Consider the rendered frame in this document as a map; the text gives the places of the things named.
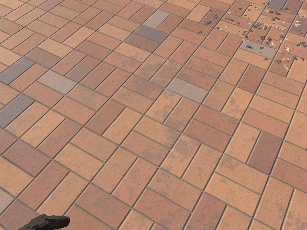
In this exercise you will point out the robot left hand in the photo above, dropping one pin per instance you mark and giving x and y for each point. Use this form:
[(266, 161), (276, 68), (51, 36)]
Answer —
[(44, 222)]

